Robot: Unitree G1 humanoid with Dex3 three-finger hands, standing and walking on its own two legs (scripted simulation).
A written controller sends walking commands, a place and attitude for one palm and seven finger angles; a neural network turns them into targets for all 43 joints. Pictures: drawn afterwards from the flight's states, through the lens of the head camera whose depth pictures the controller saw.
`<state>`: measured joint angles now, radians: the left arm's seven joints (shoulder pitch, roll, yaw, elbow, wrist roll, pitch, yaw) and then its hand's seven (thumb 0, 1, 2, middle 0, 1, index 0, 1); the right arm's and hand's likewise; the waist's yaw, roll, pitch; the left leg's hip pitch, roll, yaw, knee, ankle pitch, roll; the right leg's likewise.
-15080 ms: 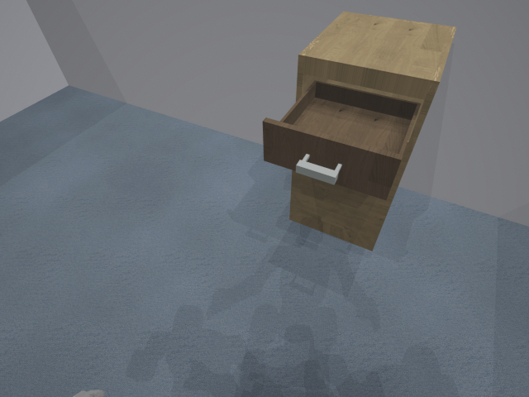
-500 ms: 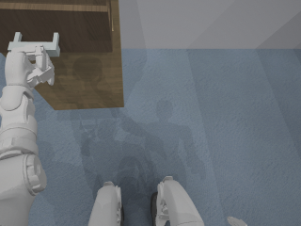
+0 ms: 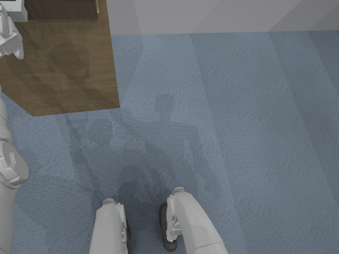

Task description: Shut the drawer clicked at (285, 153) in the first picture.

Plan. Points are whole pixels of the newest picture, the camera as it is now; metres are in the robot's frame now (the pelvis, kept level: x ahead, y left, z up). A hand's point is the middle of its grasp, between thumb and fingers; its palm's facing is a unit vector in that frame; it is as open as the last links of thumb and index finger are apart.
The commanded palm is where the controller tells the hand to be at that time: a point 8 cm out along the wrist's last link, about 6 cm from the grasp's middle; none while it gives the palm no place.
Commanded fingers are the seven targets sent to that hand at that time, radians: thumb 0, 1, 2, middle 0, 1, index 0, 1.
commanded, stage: push the drawer shut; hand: left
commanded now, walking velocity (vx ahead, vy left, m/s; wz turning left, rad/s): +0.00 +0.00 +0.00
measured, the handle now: out of the picture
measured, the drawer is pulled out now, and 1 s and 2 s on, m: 0.03 0.00 0.00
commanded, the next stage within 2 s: pull the fist back off the drawer in 0.64 s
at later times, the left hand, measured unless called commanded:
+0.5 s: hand (5, 22) +0.59 +0.26 +0.05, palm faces +0.05 -1.00 -0.04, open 3.3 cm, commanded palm +0.62 +0.25 +0.06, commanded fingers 0.00 0.90 0.90 -1.40 -1.60 -1.40 -1.60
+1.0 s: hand (4, 20) +0.59 +0.26 +0.06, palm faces +0.07 -1.00 -0.04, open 3.6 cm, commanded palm +0.61 +0.24 +0.06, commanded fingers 0.00 0.90 0.90 -1.40 -1.60 -1.40 -1.60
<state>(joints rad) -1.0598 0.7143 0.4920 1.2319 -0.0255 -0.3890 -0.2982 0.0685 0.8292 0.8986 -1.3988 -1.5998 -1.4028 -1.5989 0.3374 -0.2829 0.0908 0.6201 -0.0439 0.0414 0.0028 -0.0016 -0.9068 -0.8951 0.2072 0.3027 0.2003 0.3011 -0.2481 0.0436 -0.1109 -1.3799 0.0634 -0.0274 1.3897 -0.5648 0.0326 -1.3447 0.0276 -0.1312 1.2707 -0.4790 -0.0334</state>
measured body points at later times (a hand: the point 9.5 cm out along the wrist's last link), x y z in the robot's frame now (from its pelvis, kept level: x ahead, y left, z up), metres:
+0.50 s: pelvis -0.01 +0.01 -0.01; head +0.21 +0.06 +0.37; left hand +0.58 +0.31 +0.06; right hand -0.03 -0.25 -0.10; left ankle +0.03 +0.10 -0.60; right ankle +0.05 -0.11 -0.60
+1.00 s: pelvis -0.02 +0.01 -0.01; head +0.20 +0.08 +0.37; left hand +0.58 +0.31 +0.06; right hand -0.07 -0.24 -0.09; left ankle +0.03 +0.10 -0.60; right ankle +0.05 -0.11 -0.60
